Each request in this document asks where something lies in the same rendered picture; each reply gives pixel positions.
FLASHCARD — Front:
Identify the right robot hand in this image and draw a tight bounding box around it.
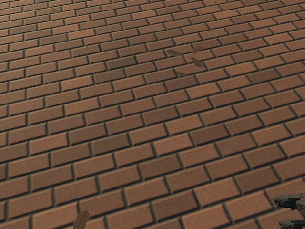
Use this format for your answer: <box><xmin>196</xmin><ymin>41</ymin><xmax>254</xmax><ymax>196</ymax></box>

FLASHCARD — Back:
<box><xmin>273</xmin><ymin>193</ymin><xmax>305</xmax><ymax>229</ymax></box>

